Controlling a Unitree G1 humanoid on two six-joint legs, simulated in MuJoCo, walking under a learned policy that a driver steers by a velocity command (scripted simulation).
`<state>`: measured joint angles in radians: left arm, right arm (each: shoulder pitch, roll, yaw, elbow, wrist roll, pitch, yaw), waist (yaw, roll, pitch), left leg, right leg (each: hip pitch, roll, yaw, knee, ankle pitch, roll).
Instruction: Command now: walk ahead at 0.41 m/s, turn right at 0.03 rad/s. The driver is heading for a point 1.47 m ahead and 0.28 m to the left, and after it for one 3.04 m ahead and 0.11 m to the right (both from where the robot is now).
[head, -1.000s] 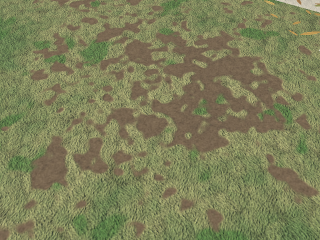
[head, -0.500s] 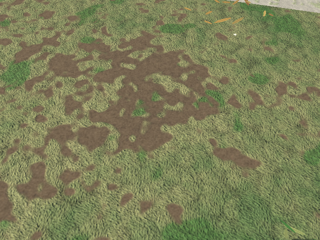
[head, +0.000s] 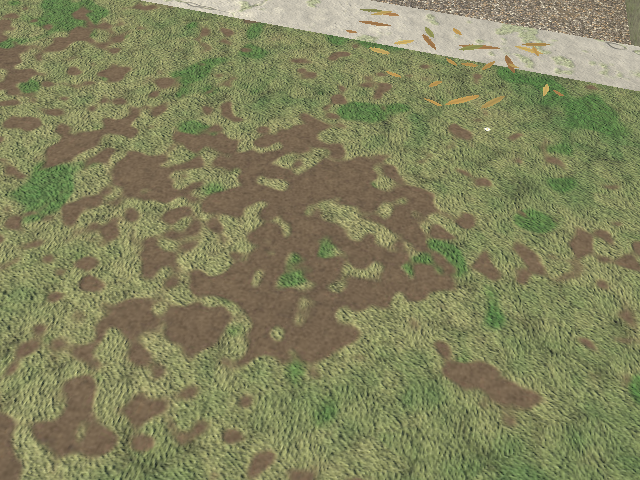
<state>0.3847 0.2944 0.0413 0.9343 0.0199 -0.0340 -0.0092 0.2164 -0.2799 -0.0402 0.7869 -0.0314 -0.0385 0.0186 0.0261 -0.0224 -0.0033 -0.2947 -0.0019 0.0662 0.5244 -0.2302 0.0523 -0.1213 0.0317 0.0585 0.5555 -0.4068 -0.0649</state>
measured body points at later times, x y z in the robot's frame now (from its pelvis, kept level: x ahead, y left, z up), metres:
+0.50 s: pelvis +0.25 +0.00 -0.02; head +0.29 +0.00 +0.43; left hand +0.46 +0.22 -0.12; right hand +0.16 -0.24 -0.15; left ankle +0.04 +0.08 -0.72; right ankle +0.37 -0.06 -0.74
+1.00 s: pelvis +0.52 +0.01 +0.00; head +0.56 +0.01 +0.45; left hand +0.43 +0.25 -0.15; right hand +0.73 -0.20 -0.11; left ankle +0.67 +0.11 -0.72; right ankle +0.37 -0.06 -0.73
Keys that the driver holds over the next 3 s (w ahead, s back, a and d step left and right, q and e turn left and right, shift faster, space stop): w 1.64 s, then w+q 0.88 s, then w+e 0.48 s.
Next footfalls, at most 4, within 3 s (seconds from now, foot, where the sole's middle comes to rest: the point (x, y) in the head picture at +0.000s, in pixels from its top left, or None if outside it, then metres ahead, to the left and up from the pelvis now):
0.48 right None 0.41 -0.06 -0.77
1.04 left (282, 394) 0.71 0.10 -0.77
1.58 right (357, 292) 1.01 -0.07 -0.77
2.16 left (291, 217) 1.27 0.12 -0.77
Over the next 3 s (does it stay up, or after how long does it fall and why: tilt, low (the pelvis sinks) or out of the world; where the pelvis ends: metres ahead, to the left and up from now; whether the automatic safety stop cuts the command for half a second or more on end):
stays up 1.59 0.15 0.01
